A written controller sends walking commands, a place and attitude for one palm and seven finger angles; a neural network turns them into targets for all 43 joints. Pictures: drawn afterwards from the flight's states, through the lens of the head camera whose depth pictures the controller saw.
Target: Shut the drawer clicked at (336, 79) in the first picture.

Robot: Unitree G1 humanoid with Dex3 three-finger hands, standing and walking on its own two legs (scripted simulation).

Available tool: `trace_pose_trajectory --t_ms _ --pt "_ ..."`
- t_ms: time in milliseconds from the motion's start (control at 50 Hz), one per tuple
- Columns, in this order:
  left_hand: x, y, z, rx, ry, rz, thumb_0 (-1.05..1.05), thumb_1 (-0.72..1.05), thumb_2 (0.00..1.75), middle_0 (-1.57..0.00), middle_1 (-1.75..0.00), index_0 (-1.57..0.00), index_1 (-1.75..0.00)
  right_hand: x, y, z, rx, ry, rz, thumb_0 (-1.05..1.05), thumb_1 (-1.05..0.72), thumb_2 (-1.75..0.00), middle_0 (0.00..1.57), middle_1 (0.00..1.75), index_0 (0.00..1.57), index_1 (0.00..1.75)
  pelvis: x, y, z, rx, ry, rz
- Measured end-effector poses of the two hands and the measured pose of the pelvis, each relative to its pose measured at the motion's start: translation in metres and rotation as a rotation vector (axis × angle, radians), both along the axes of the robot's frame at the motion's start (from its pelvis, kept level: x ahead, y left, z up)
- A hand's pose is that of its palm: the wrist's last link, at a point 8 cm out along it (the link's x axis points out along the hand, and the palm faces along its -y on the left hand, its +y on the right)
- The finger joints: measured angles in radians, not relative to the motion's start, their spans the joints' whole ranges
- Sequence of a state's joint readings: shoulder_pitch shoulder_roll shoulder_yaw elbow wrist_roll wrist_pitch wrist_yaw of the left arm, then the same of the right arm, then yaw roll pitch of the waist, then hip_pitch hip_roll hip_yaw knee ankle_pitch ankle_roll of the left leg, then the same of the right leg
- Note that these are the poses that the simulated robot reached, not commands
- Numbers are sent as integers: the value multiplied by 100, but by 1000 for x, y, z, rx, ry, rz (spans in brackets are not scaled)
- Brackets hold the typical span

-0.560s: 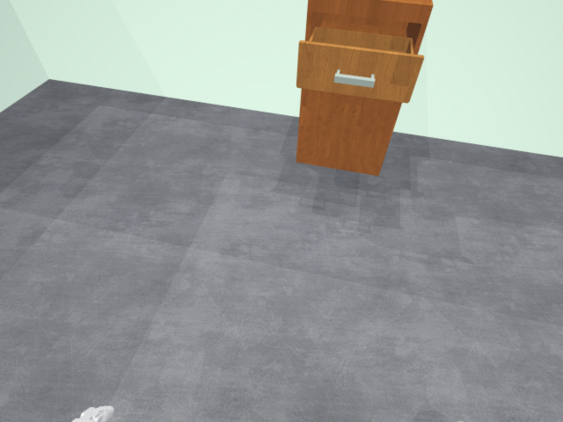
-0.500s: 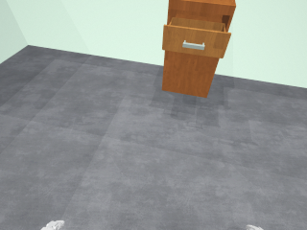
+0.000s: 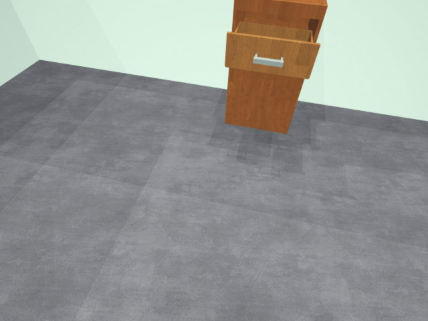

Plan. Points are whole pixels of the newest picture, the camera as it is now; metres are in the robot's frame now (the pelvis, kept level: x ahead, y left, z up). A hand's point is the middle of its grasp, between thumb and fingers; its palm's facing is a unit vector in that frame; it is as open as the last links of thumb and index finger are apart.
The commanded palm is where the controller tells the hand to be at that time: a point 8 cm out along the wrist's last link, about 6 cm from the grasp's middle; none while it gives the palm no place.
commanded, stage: stand and wait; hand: left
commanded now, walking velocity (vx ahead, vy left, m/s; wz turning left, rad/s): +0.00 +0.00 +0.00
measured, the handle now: (268, 59) +1.20 -0.18 -0.08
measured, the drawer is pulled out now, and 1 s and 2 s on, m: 0.30 0.30 0.30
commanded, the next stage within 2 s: look at it before walking up in 0.26 s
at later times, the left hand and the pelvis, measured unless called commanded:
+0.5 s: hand out of the picture +0.06 +0.23 -0.16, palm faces -0.03 -0.95 -0.32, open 7.4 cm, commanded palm none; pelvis -0.01 -0.01 +0.00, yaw +0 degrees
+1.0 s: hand out of the picture +0.06 +0.23 -0.16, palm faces -0.03 -0.95 -0.32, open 7.4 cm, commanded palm none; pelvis -0.01 -0.01 +0.00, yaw -1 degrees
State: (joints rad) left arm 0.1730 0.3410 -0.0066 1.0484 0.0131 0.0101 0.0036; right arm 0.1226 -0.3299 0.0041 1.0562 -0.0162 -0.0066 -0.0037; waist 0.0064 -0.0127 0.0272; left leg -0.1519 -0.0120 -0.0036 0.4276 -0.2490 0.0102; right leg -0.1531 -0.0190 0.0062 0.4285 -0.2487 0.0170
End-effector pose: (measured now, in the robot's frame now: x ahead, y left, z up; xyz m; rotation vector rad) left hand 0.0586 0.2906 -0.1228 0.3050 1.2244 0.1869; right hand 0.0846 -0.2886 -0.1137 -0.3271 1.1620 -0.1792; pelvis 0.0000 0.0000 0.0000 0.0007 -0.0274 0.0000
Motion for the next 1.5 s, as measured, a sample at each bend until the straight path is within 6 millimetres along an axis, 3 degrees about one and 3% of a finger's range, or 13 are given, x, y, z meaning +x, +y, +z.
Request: trace_pose_trajectory --t_ms 260,720,1060,1240,1380,1440,1500 --pt "-4 -7 3 4 -2 -3 1 91 90 -21 -30 -20 -30 -28 -5 -5 14 49 -29 1 -91 -90 20 30 20 30 -7 -6 2 2 -6 -2" --pt "-6 -18 1 -9 6 -10 1 91 90 -21 -30 -20 -30 -34 -12 -5 15 58 -36 1 -91 -90 20 30 20 30 -10 -13 3 1 2 -8" --pt "-3 -21 0 -7 16 -3 1 91 90 -21 -30 -20 -30 -25 -9 -6 21 47 -40 1 -91 -90 20 30 20 30 -3 -14 2 2 4 -22" --pt "-6 -54 -21 -79 131 -34 1 91 90 -20 -30 -20 -30 -49 5 -29 101 65 -166 1 -91 -90 20 30 20 30 27 -24 -9 20 14 -126" --pt "43 -102 -28 -93 98 -91 1 91 90 -20 -30 -20 -30 -84 -10 -56 155 214 -279 1 -91 -90 20 30 20 30 60 -57 -24 8 9 -178" --pt "53 -118 -24 -98 77 -69 1 91 90 -20 -30 -20 -30 -69 -19 -49 161 245 -285 1 -91 -90 20 30 20 30 77 -69 -18 8 9 -192" --pt "57 -132 -17 -108 130 -81 1 91 90 -20 -30 -20 -30 -32 -30 -36 157 172 -298 1 -91 -90 20 30 20 30 96 -76 -7 14 16 -224"
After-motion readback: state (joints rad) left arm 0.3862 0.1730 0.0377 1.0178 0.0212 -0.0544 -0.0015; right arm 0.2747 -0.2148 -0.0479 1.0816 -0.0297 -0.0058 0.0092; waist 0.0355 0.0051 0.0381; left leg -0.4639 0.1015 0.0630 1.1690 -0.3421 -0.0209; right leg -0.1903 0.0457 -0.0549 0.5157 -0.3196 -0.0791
